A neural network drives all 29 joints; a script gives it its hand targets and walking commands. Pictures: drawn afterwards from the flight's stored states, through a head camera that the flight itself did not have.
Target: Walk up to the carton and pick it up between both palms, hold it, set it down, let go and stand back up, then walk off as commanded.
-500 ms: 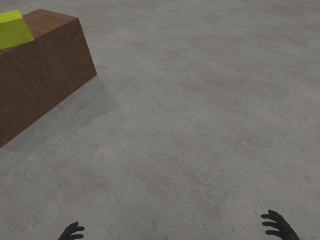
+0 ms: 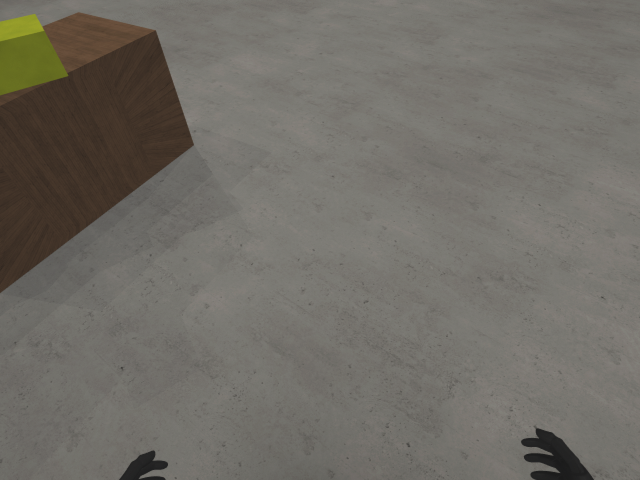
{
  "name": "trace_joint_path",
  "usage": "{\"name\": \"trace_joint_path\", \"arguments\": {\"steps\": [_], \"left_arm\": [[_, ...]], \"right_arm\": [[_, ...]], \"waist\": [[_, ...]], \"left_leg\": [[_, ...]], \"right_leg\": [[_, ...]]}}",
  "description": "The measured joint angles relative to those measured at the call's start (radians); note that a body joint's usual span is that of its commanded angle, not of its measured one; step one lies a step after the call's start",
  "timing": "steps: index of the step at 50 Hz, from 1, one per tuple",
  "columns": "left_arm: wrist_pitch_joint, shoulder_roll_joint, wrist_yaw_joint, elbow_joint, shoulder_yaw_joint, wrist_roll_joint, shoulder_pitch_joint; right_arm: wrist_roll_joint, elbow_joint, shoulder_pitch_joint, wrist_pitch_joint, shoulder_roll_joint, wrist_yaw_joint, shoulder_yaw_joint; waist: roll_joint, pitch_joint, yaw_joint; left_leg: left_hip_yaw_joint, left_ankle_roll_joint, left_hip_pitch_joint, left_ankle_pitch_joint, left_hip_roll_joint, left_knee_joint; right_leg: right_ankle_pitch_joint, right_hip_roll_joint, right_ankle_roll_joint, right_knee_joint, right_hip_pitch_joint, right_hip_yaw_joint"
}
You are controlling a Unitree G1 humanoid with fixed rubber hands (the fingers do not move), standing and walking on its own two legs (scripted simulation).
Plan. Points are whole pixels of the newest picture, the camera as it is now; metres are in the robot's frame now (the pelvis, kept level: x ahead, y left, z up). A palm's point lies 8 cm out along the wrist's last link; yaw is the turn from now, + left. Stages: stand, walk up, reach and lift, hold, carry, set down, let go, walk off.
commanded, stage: stand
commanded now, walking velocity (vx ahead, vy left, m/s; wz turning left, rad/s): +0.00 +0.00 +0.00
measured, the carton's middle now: (18, 53) +1.48 +1.08 -0.09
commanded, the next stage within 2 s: none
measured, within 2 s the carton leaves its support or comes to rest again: neither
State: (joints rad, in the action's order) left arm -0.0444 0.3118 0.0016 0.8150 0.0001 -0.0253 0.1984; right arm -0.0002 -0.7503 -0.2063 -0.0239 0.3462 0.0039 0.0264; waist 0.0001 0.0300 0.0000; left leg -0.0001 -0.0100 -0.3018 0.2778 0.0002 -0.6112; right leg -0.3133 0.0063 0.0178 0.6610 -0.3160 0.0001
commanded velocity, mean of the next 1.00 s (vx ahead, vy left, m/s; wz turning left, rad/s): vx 0.00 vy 0.00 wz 0.00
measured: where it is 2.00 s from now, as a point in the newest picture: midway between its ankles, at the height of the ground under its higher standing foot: outside the picture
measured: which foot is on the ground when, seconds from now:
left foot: down 0.00-1.00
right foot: down 0.00-1.00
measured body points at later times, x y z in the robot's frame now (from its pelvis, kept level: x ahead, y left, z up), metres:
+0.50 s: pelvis -0.01 +0.00 +0.00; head +0.00 -0.01 +0.45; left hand +0.11 +0.28 -0.10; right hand +0.11 -0.29 -0.10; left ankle +0.03 +0.13 -0.72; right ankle +0.03 -0.11 -0.72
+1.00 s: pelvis -0.01 +0.00 +0.01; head +0.00 -0.01 +0.45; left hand +0.10 +0.28 -0.11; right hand +0.11 -0.29 -0.11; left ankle +0.03 +0.13 -0.72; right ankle +0.03 -0.11 -0.72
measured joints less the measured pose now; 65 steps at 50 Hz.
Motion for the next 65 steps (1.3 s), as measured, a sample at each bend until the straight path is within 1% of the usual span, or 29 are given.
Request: {"name": "trace_joint_path", "arguments": {"steps": [29,65], "left_arm": [[0.000,0.000,0.000,0.033,0.000,0.000,0.000],[0.000,0.000,0.000,0.057,0.000,0.000,0.000]], "right_arm": [[0.000,-0.043,0.000,-0.003,0.000,0.004,-0.008],[0.000,-0.069,0.000,-0.003,0.000,0.007,-0.011]], "waist": [[0.000,0.000,0.000],[0.000,0.000,0.000]], "left_leg": [[0.000,0.000,0.001,-0.041,0.000,0.047],[0.000,0.000,0.000,-0.050,0.000,0.065]], "right_leg": [[0.041,0.000,-0.001,-0.046,0.000,0.000],[0.052,0.000,-0.004,-0.069,0.002,0.000]]}}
